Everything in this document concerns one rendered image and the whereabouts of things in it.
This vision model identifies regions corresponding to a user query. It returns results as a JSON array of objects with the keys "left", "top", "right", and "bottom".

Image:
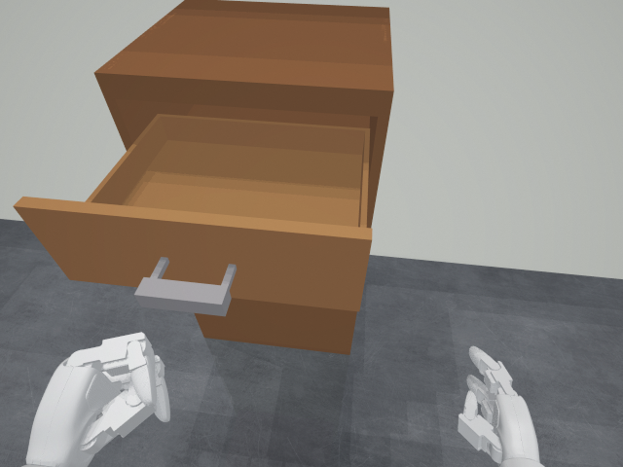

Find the robot left hand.
[{"left": 26, "top": 332, "right": 170, "bottom": 467}]

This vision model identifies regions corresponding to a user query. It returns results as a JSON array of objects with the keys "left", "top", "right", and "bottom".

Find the handle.
[{"left": 134, "top": 257, "right": 237, "bottom": 316}]

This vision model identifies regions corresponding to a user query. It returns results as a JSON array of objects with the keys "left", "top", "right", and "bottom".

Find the robot right hand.
[{"left": 458, "top": 346, "right": 540, "bottom": 467}]

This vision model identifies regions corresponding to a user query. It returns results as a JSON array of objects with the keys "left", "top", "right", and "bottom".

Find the cabinet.
[{"left": 94, "top": 0, "right": 394, "bottom": 355}]

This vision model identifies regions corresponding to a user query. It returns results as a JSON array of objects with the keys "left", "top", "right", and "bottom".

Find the drawer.
[{"left": 14, "top": 114, "right": 372, "bottom": 311}]

